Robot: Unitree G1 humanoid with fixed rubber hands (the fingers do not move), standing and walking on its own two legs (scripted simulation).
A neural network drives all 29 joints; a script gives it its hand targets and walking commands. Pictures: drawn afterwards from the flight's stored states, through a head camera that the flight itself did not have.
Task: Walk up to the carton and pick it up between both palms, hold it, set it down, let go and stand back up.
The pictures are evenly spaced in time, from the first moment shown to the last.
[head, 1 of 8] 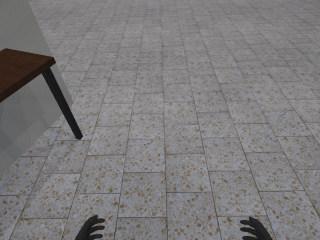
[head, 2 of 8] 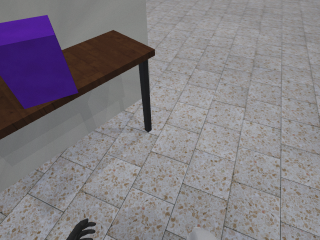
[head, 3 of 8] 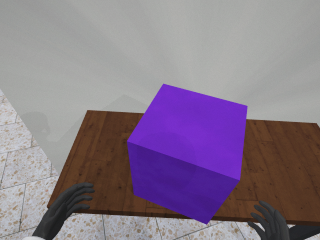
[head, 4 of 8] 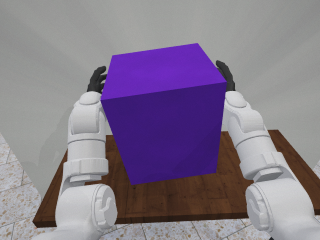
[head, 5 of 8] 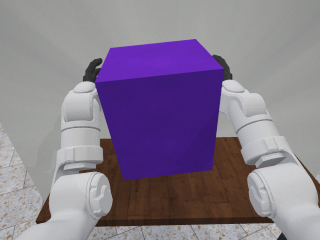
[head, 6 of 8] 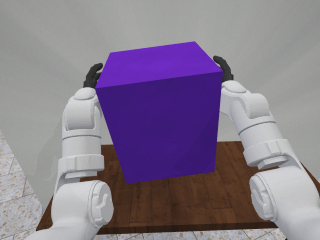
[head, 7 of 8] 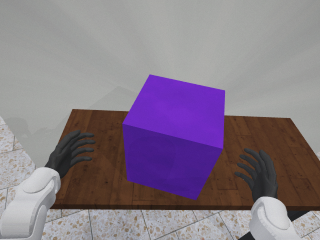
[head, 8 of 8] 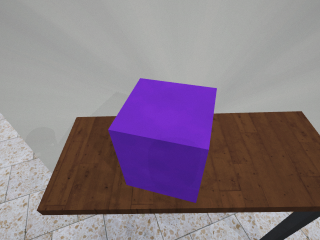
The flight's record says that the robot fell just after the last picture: no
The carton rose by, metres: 0.22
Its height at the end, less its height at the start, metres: +0.00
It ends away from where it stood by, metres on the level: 0.04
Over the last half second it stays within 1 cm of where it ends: yes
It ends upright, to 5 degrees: yes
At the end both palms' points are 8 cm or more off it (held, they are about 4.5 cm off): yes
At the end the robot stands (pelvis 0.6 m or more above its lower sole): yes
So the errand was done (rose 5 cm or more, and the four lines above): yes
